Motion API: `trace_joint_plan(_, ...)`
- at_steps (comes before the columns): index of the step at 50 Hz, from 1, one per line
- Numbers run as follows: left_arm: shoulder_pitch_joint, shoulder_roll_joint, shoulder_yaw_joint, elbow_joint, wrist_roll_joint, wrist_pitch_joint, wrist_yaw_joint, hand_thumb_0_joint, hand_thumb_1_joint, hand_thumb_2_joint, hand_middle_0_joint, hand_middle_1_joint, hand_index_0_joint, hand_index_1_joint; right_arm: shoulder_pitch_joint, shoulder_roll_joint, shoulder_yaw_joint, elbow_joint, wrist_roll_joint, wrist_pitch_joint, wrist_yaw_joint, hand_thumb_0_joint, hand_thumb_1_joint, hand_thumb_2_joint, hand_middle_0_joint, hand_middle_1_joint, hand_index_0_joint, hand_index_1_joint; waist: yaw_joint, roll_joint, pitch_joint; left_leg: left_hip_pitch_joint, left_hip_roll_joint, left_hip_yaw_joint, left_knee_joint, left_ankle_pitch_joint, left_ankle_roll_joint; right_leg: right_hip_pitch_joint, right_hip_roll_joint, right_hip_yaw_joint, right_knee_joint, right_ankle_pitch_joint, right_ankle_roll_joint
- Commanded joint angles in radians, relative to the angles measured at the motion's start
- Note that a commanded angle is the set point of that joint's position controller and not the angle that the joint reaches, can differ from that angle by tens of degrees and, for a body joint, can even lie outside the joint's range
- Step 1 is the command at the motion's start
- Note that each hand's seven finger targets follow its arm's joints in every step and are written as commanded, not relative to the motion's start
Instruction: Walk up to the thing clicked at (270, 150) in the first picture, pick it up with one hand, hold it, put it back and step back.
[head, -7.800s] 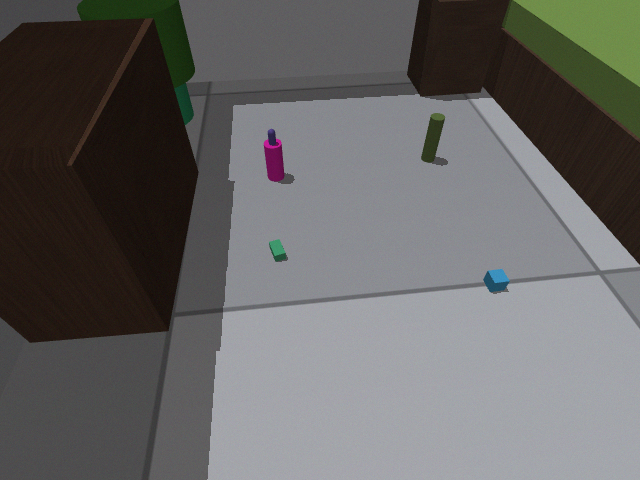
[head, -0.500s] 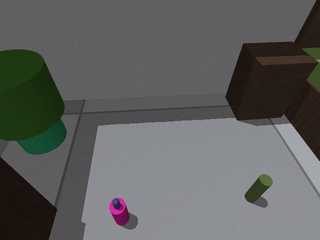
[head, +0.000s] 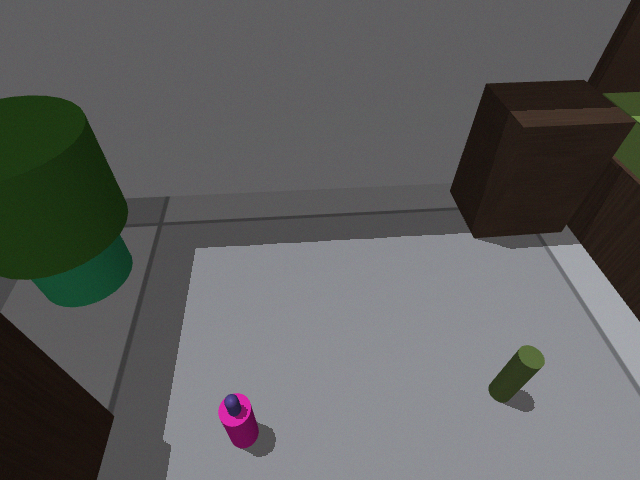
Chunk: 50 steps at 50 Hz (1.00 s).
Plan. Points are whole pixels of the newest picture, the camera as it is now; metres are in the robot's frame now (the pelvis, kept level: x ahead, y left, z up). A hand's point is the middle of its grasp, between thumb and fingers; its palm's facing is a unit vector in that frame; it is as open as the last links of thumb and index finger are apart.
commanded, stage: stand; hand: left
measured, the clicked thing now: (238, 417) +0.42 +0.23 -0.65
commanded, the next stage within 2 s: go down in 0.24 s
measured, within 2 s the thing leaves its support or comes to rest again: neither
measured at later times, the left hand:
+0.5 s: hand out of the picture +0.13 +0.25 -0.16, palm faces +0.06 -0.94 -0.33, open 9.2 cm
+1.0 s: hand out of the picture +0.14 +0.28 -0.20, palm faces +0.07 -0.94 -0.32, open 17.3 cm
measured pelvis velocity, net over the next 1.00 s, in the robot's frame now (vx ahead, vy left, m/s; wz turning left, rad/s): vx -0.01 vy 0.01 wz -0.02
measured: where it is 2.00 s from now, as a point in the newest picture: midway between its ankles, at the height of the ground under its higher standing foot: outside the picture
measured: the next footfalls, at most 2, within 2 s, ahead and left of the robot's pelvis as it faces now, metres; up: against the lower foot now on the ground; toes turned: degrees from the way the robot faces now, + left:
none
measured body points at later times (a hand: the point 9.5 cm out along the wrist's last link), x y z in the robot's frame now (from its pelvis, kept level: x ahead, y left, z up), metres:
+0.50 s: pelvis -0.01 +0.00 -0.01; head +0.04 +0.00 +0.44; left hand +0.13 +0.30 -0.14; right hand +0.09 -0.28 -0.14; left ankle +0.01 +0.13 -0.75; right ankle +0.00 -0.14 -0.75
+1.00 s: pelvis -0.01 +0.01 -0.08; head +0.07 +0.02 +0.37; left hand +0.14 +0.33 -0.18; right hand +0.14 -0.25 -0.17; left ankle +0.01 +0.13 -0.75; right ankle +0.00 -0.14 -0.75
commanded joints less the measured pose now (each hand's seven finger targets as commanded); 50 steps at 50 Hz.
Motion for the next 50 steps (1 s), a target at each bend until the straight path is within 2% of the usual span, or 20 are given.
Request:
trace_joint_plan(1, -0.026, 0.208, 0.041, -0.058, -0.003, -0.018, 0.012, 0.0, 0.9, 0.9, -0.2, -0.3, -0.2, -0.301, -0.042, -0.219, -0.042, -0.058, -0.003, -0.025, -0.013, 0.0, -0.9, -0.9, 0.2, 0.3, 0.2, 0.3, -0.001, 0.022, -0.067, -0.004, 0.11, -0.091, -0.064, 0.111, 0.029, 0.002, -0.095, 0.082, -0.051, 0.073, -0.044)
trace_joint_plan(16, -0.033, 0.209, 0.04, -0.061, -0.004, -0.02, 0.013, 0.0, 0.9, 0.9, -0.2, -0.3, -0.2, -0.301, -0.035, -0.212, -0.039, -0.062, -0.003, -0.025, -0.013, 0.0, -0.9, -0.9, 0.2, 0.3, 0.2, 0.3, -0.005, 0.005, -0.073, 0.001, 0.11, -0.085, -0.054, 0.144, 0.03, 0.01, -0.098, 0.082, -0.047, 0.112, -0.042)
trace_joint_plan(17, -0.034, 0.216, 0.042, -0.061, -0.004, -0.02, 0.014, 0.0, 0.82, 0.82, -0.12, -0.22, -0.12, -0.221, -0.034, -0.211, -0.04, -0.062, -0.002, -0.026, -0.013, 0.0, -0.869, -0.899, 0.203, 0.297, 0.2, 0.297, -0.007, 0.001, -0.074, 0.006, 0.109, -0.087, -0.057, 0.146, 0.026, 0.006, -0.096, 0.082, -0.044, 0.103, -0.043)
trace_joint_plan(18, -0.385, 0.05, 0.047, -0.412, -0.058, -0.116, 0.03, 0.0, 0.74, 0.74, -0.04, -0.14, -0.04, -0.141, -0.022, -0.046, 0.0, -0.34, 0.065, -0.076, -0.034, 0.0, -0.949, -0.933, 0.198, 0.299, 0.199, 0.299, -0.124, 0.026, 0.005, -0.107, -0.018, 0.046, 0.013, -0.02, 0.018, -0.251, 0.042, 0.014, 0.025, 0.036, -0.036)
trace_joint_plan(19, -0.504, 0.103, 0.065, -0.353, -0.056, -0.112, 0.037, 0.0, 0.66, 0.66, -0.007, -0.06, -0.018, -0.061, 0.032, -0.077, -0.007, -0.284, 0.064, -0.075, -0.044, 0.0, -1.005, -0.932, 0.198, 0.3, 0.199, 0.3, -0.098, 0.008, -0.048, -0.096, -0.025, 0.041, 0.034, -0.04, 0.021, -0.201, 0.04, 0.002, 0.037, 0.01, -0.037)
trace_joint_plan(20, -0.336, 0.171, 0.119, -0.17, -0.04, -0.07, 0.045, 0.0, 0.58, 0.58, -0.003, 0.0, -0.01, 0.0, 0.064, -0.101, -0.02, -0.268, 0.059, -0.065, -0.048, 0.0, -1.008, -0.935, 0.198, 0.3, 0.199, 0.3, -0.084, -0.035, -0.03, -0.136, -0.032, 0.041, 0.057, -0.066, 0.025, -0.207, 0.046, -0.008, 0.043, -0.035, -0.042)
trace_joint_plan(21, -0.256, 0.194, 0.148, -0.11, -0.033, -0.052, 0.037, 0.0, 0.5, 0.5, -0.004, 0.0, -0.016, 0.0, 0.07, -0.108, -0.034, -0.295, 0.061, -0.057, -0.048, 0.0, -0.994, -0.929, 0.199, 0.3, 0.2, 0.3, -0.047, -0.053, -0.035, -0.17, -0.022, 0.041, 0.091, -0.038, 0.024, -0.216, 0.049, -0.014, 0.074, -0.029, -0.04)
trace_joint_plan(23, -0.325, 0.281, 0.202, -0.17, -0.002, -0.059, 0.026, 0.0, 0.34, 0.34, -0.005, 0.0, -0.019, 0.0, 0.107, -0.106, -0.063, -0.329, 0.048, -0.064, -0.06, 0.0, -0.977, -0.924, 0.199, 0.3, 0.2, 0.3, -0.029, -0.016, -0.188, -0.174, -0.025, 0.04, 0.148, 0.018, 0.023, -0.203, 0.041, 0.0, 0.138, 0.035, -0.039)
trace_joint_plan(25, -0.167, 0.26, 0.236, -0.086, 0.034, -0.035, 0.0, 0.0, 0.18, 0.18, -0.014, -0.007, -0.031, 0.0, 0.14, -0.096, -0.081, -0.358, 0.03, -0.069, -0.051, 0.0, -0.958, -0.916, 0.199, 0.3, 0.2, 0.3, -0.019, -0.017, -0.255, -0.231, -0.032, 0.035, 0.218, 0.07, 0.021, -0.207, 0.037, 0.003, 0.212, 0.099, -0.038)
trace_joint_plan(27, -0.06, 0.263, 0.289, -0.099, 0.049, -0.012, -0.018, 0.0, 0.025, 0.091, -0.029, 0.0, -0.042, 0.0, 0.139, -0.087, -0.093, -0.402, 0.021, -0.072, -0.042, 0.0, -0.961, -0.917, 0.199, 0.3, 0.2, 0.3, 0.029, 0.039, -0.32, -0.262, -0.04, 0.036, 0.257, 0.101, 0.014, -0.193, 0.035, 0.009, 0.256, 0.11, -0.046)
trace_joint_plan(29, -0.101, 0.248, 0.286, -0.17, 0.051, 0.009, -0.026, 0.0, -0.052, 0.074, -0.037, 0.0, -0.049, 0.0, 0.125, -0.074, -0.092, -0.447, 0.024, -0.072, -0.04, 0.0, -0.945, -0.911, 0.199, 0.3, 0.2, 0.3, 0.031, 0.075, -0.324, -0.275, -0.037, 0.033, 0.268, 0.1, 0.006, -0.223, 0.041, 0.01, 0.274, 0.09, -0.051)
trace_joint_plan(30, -0.123, 0.221, 0.27, -0.178, 0.049, 0.025, -0.032, 0.0, -0.091, 0.069, -0.037, 0.0, -0.047, 0.0, 0.109, -0.073, -0.088, -0.463, 0.024, -0.073, -0.039, 0.0, -0.949, -0.914, 0.199, 0.3, 0.2, 0.3, 0.016, 0.076, -0.294, -0.304, -0.032, 0.029, 0.284, 0.083, 0.004, -0.264, 0.045, 0.006, 0.29, 0.065, -0.053)
trace_joint_plan(33, -0.128, 0.246, 0.303, -0.226, 0.041, 0.044, -0.054, 0.0, -0.319, 0.017, -0.054, 0.0, -0.061, 0.0, 0.089, -0.076, -0.092, -0.516, 0.027, -0.087, -0.029, 0.0, -0.928, -0.909, 0.199, 0.3, 0.199, 0.3, 0.007, 0.053, -0.259, -0.414, -0.014, 0.012, 0.363, 0.006, 0.005, -0.379, 0.055, -0.006, 0.362, -0.031, -0.054)
trace_joint_plan(35, -0.089, 0.244, 0.319, -0.286, 0.037, 0.046, -0.071, 0.0, -0.412, 0.0, -0.058, 0.0, -0.064, 0.0, 0.089, -0.072, -0.094, -0.554, 0.03, -0.098, -0.027, 0.0, -0.924, -0.907, 0.199, 0.3, 0.199, 0.3, 0.005, 0.063, -0.279, -0.449, -0.009, 0.007, 0.396, -0.037, 0.008, -0.427, 0.058, -0.009, 0.407, -0.071, -0.056)
trace_joint_plan(36, -0.079, 0.214, 0.301, -0.328, 0.033, 0.048, -0.083, 0.0, -0.461, 0.0, -0.06, -0.004, -0.068, 0.0, 0.099, -0.067, -0.096, -0.564, 0.029, -0.105, -0.028, 0.0, -0.912, -0.903, 0.199, 0.3, 0.2, 0.3, -0.003, 0.053, -0.284, -0.467, -0.008, 0.004, 0.413, -0.062, 0.011, -0.45, 0.057, -0.007, 0.421, -0.09, -0.055)
trace_joint_plan(37, -0.053, 0.232, 0.325, -0.364, 0.031, 0.051, -0.087, 0.0, -0.49, 0.0, -0.061, -0.007, -0.07, -0.002, 0.098, -0.072, -0.1, -0.59, 0.03, -0.112, -0.031, 0.0, -0.892, -0.898, 0.2, 0.3, 0.2, 0.3, -0.003, 0.044, -0.312, -0.469, -0.006, 0.002, 0.427, -0.066, 0.013, -0.455, 0.058, -0.01, 0.44, -0.092, -0.052)
trace_joint_plan(40, -0.074, 0.218, 0.304, -0.534, 0.02, 0.062, -0.099, 0.0, -0.534, 0.0, -0.065, -0.018, -0.075, -0.011, 0.111, -0.063, -0.103, -0.609, 0.031, -0.13, -0.044, 0.0, -0.879, -0.893, 0.2, 0.3, 0.2, 0.3, -0.025, 0.079, -0.354, -0.469, -0.002, -0.002, 0.465, -0.072, 0.012, -0.511, 0.055, -0.005, 0.486, -0.093, -0.049)
trace_joint_plan(41, -0.07, 0.228, 0.32, -0.576, 0.017, 0.066, -0.096, 0.0, -0.574, 0.0, -0.07, -0.014, -0.078, -0.009, 0.118, -0.062, -0.103, -0.614, 0.031, -0.136, -0.048, 0.0, -0.887, -0.895, 0.2, 0.3, 0.2, 0.3, -0.027, 0.076, -0.372, -0.472, 0.005, -0.009, 0.478, -0.062, 0.011, -0.521, 0.057, -0.008, 0.504, -0.087, -0.05)
trace_joint_plan(45, 0.037, 0.218, 0.324, -0.661, 0.013, 0.114, -0.086, 0.0, -0.593, 0.0, -0.077, 0.0, -0.081, 0.0, 0.118, -0.054, -0.098, -0.639, 0.029, -0.153, -0.07, 0.0, -0.887, -0.895, 0.2, 0.3, 0.2, 0.3, -0.032, 0.059, -0.381, -0.498, 0.009, -0.011, 0.521, -0.06, 0.012, -0.553, 0.055, -0.008, 0.537, -0.088, -0.046)
trace_joint_plan(50, 0.083, 0.23, 0.346, -0.763, 0.009, 0.178, -0.072, 0.0, -0.552, 0.0, -0.073, 0.0, -0.077, 0.0, 0.116, -0.048, -0.084, -0.661, 0.026, -0.173, -0.094, 0.0, -0.895, -0.897, 0.2, 0.3, 0.2, 0.3, -0.036, 0.072, -0.379, -0.53, 0.006, -0.007, 0.566, -0.074, 0.015, -0.578, 0.052, -0.001, 0.562, -0.092, -0.044)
